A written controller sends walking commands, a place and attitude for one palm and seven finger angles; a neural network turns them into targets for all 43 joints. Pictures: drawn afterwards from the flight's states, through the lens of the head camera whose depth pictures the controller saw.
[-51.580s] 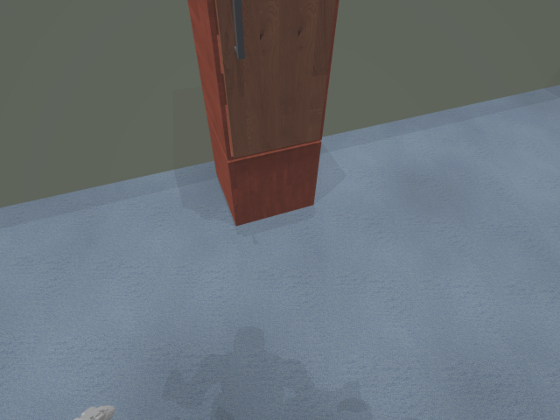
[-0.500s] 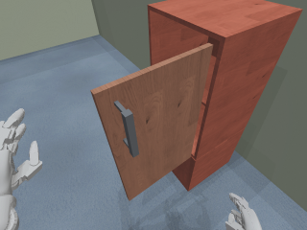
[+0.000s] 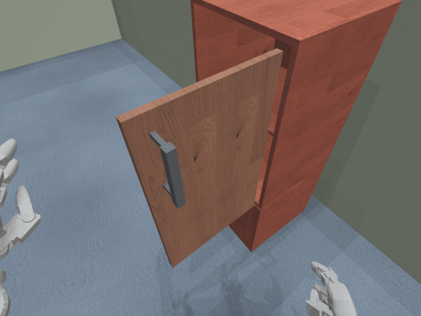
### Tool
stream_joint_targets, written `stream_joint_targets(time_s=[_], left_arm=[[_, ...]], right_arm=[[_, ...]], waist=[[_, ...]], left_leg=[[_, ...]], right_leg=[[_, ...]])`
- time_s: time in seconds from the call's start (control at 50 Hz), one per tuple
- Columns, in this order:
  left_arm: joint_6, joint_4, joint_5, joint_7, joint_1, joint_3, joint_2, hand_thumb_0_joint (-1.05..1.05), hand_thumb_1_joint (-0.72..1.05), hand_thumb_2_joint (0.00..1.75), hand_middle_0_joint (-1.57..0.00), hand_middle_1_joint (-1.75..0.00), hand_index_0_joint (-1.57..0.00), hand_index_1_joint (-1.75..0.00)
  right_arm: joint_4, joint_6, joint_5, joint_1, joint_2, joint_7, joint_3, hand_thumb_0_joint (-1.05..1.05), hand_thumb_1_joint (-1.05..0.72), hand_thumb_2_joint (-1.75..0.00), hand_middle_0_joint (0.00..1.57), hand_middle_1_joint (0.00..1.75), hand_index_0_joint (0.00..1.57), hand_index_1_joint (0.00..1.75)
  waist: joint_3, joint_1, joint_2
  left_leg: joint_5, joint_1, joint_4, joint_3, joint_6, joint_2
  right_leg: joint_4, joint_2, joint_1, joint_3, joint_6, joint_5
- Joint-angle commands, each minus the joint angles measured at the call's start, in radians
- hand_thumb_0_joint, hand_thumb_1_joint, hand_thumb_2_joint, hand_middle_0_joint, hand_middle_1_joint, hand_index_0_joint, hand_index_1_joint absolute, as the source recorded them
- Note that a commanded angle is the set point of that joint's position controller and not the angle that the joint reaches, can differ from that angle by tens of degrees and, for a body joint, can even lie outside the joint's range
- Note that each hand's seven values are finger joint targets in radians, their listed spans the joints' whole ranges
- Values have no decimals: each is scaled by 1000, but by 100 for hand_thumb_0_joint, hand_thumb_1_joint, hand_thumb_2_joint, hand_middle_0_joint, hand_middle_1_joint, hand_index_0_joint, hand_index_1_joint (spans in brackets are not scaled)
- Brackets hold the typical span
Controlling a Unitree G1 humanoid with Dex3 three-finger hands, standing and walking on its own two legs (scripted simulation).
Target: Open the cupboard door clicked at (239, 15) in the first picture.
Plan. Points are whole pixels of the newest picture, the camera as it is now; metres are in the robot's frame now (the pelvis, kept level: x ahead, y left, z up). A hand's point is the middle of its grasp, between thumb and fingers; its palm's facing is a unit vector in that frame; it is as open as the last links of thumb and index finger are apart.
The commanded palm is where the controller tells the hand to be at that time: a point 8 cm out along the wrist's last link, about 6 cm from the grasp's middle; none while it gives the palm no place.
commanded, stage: step back with the hand held close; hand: left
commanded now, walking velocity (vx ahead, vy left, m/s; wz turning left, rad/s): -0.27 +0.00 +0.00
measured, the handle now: (168, 171) +0.33 +0.12 +0.12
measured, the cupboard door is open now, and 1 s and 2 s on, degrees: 92 92 92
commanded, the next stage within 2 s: stop stepping back and stand still in 0.94 s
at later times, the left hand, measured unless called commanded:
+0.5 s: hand out of the picture +0.12 +0.28 +0.15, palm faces +0.44 -0.74 -0.50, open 7.4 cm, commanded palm +0.06 +0.32 +0.17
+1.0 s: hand out of the picture +0.05 +0.25 +0.15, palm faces +0.33 -0.82 -0.46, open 7.4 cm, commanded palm -0.02 +0.30 +0.17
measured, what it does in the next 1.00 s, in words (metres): walks backwards: right foot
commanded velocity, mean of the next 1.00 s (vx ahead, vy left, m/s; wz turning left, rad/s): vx -0.32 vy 0.00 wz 0.02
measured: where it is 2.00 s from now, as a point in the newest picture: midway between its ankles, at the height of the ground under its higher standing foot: outside the picture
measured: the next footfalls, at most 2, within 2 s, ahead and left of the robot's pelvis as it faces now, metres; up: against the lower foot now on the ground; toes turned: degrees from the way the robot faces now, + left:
right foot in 0.94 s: -0.23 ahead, -0.09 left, +0.00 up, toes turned +4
left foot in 1.10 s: -0.08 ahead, +0.09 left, +0.00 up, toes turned -3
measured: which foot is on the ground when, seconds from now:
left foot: down 0.00-0.96, up 0.98-1.00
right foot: down 0.00-0.64, up 0.66-0.92, down 0.94-1.00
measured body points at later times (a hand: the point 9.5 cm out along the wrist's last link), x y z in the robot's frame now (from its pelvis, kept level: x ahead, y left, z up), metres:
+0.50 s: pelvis -0.08 +0.02 -0.02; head -0.07 +0.02 +0.43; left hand +0.09 +0.32 +0.18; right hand +0.10 -0.21 -0.10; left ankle -0.03 +0.11 -0.74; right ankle +0.02 -0.11 -0.74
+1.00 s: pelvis -0.19 +0.01 -0.02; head -0.14 +0.02 +0.43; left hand +0.02 +0.29 +0.18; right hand +0.00 -0.21 -0.10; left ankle -0.04 +0.10 -0.74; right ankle -0.29 -0.11 -0.75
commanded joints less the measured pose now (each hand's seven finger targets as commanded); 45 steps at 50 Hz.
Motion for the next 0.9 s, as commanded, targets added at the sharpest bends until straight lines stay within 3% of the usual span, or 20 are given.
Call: stream_joint_targets(time_s=[0.0,0.1,0.18,0.3,0.36,0.4,0.46,0.5,0.54,0.56,0.58,0.6,0.62,0.64,0.66,0.7,0.74,0.82,0.86,0.88], left_arm=[[-62,-207,3,9,37,77,168,0,90,90,-20,-30,-20,-30],[-65,-290,2,25,96,156,243,0,90,90,-20,-30,-20,-30],[-70,-338,2,33,121,170,245,0,90,90,-20,-30,-20,-30],[-89,-345,22,42,105,175,230,0,90,90,-20,-30,-20,-30],[-101,-310,36,48,72,164,208,0,90,90,-20,-30,-20,-30],[-106,-297,43,48,37,164,211,0,90,90,-20,-30,-20,-30],[-114,-298,46,50,-5,147,211,0,90,90,-20,-30,-20,-30],[-122,-337,39,60,-30,154,239,0,90,90,-20,-30,-20,-30],[-122,-348,33,69,-11,144,230,0,90,90,-20,-30,-20,-30],[-125,-362,31,74,5,156,237,0,90,90,-20,-30,-20,-30],[-130,-380,28,77,21,167,241,0,90,90,-20,-30,-20,-30],[-140,-403,29,80,42,175,240,0,90,90,-20,-30,-20,-30],[-151,-431,38,87,52,207,239,0,90,90,-20,-30,-20,-30],[-152,-445,55,95,16,214,253,0,90,90,-20,-30,-20,-30],[-155,-472,56,96,-37,224,276,0,90,90,-20,-30,-20,-30],[-151,-409,38,91,28,236,278,0,90,90,-20,-30,-20,-30],[-134,-351,23,92,99,185,215,0,90,90,-20,-30,-20,-30],[-116,-363,11,72,47,86,161,0,90,90,-20,-30,-20,-30],[-118,-349,4,61,28,83,176,0,90,90,-20,-30,-20,-30],[-123,-354,-1,54,25,95,204,0,90,90,-20,-30,-20,-30]], right_arm=[[-177,-23,6,-100,-117,-16,-65,0,-90,-90,20,30,20,30],[-212,4,11,-103,-116,-22,-81,0,-90,-90,20,30,20,30],[-240,13,16,-96,-111,-26,-86,0,-90,-90,20,30,20,30],[-248,-4,12,-89,-126,-31,-88,0,-90,-90,20,30,20,30],[-251,-15,13,-66,-132,-30,-89,0,-90,-90,20,30,20,30],[-249,-21,14,-62,-134,-30,-90,0,-90,-90,20,30,20,30],[-241,-28,15,-38,-128,-26,-91,0,-90,-90,20,30,20,30],[-216,-31,13,-32,-117,-24,-87,0,-90,-90,20,30,20,30],[-195,-33,7,-34,-97,-20,-69,0,-90,-90,20,30,20,30],[-201,-36,7,-36,-100,-23,-68,0,-90,-90,20,30,20,30],[-212,-39,6,-41,-111,-30,-70,0,-90,-90,20,30,20,30],[-227,-44,3,-52,-129,-40,-76,0,-90,-90,20,30,20,30],[-239,-53,-5,-59,-142,-42,-79,0,-90,-90,20,30,20,30],[-224,-68,-16,-45,-100,-42,-78,0,-90,-90,20,30,20,30],[-205,-78,-13,-44,-98,-34,-85,0,-90,-90,20,30,20,30],[-200,-97,7,-51,-106,-27,-98,0,-90,-90,20,30,20,30],[-166,-113,5,-39,-92,-17,-92,0,-90,-90,20,30,20,30],[-135,-125,4,-35,-103,-3,-80,0,-90,-90,20,30,20,30],[-126,-124,3,-40,-113,3,-79,0,-90,-90,20,30,20,30],[-125,-116,3,-40,-109,3,-79,0,-90,-90,20,30,20,30]], waist=[[-132,-33,-12],[-238,-27,-37],[-218,-28,-33],[-137,-22,69],[-81,-33,41],[-55,-39,-12],[-28,-56,-135],[-58,-58,-207],[-96,-59,-226],[-111,-60,-177],[-98,-59,-77],[-91,-55,109],[-102,-50,330],[-82,-61,273],[-84,-60,173],[-126,-47,56],[-112,-45,61],[-129,-53,225],[-160,-41,181],[-176,-41,109]], left_leg=[[286,-28,-14,-44,15,36],[424,-73,7,-61,5,59],[392,-135,-1,-81,7,75],[92,-375,-101,-136,55,128],[-166,-532,-122,-146,83,145],[-285,-570,-83,-140,87,118],[-342,-452,101,-108,64,43],[-246,-231,319,-75,30,-5],[-185,-121,339,-69,22,-3],[-180,-120,259,-84,27,11],[-225,-162,142,-142,43,50],[-325,-281,-38,-259,76,133],[-521,-546,-285,-461,132,294],[-458,-592,-354,-514,161,345],[-387,-550,-322,-457,163,345],[-266,-428,-215,-350,158,297],[-137,-279,-215,-287,129,251],[-83,-152,-273,-181,47,191],[36,-110,-221,-133,6,155],[124,-66,-145,-101,-15,128]], right_leg=[[-3,-121,8,121,-12,303],[105,-117,57,113,-6,440],[161,-105,25,116,2,389],[277,-60,69,102,21,164],[331,-65,103,110,22,106],[290,-86,76,149,13,68],[90,-163,-146,272,-26,-193],[-45,-252,-379,324,-72,-356],[-39,-283,-439,269,-80,-334],[18,-258,-422,226,-63,-312],[111,-199,-416,183,-36,-320],[279,-115,-336,125,-2,-316],[627,4,-113,51,38,-250],[859,20,-116,101,32,-284],[936,8,-157,133,27,-298],[859,9,-195,117,33,-305],[682,1,-246,62,30,-343],[291,32,-133,-23,9,-372],[54,29,-57,-30,-9,-240],[-55,-10,-69,11,-27,-147]])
